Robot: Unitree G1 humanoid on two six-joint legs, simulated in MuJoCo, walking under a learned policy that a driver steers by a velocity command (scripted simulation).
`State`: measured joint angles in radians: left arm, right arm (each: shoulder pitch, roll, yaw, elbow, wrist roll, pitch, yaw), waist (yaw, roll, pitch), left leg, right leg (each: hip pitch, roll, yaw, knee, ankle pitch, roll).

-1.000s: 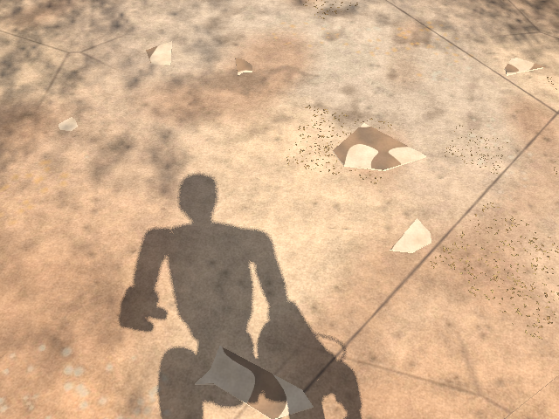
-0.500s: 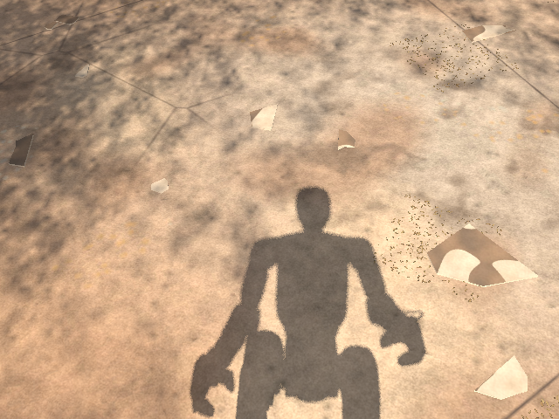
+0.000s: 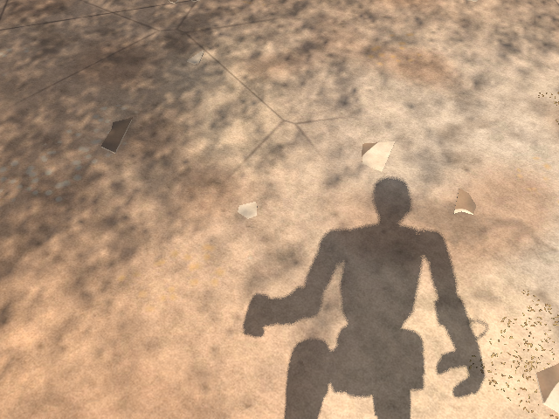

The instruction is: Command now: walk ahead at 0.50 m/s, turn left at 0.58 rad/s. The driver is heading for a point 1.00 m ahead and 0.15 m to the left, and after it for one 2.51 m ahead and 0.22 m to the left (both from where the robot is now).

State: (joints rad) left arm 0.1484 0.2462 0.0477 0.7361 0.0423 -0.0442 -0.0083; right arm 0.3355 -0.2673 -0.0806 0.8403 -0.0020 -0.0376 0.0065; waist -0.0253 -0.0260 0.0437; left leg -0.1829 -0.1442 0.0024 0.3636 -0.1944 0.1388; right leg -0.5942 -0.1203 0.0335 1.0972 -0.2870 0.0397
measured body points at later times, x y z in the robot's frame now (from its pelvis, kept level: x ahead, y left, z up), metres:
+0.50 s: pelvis +0.27 -0.04 +0.00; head +0.30 -0.05 +0.45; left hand +0.28 +0.24 -0.10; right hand +0.47 -0.27 -0.11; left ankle +0.23 +0.07 -0.65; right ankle +0.31 -0.14 -0.74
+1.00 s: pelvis +0.50 +0.11 +0.00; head +0.51 +0.13 +0.45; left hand +0.44 +0.37 -0.13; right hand +0.70 -0.08 -0.11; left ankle +0.47 +0.16 -0.74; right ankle +0.55 -0.04 -0.66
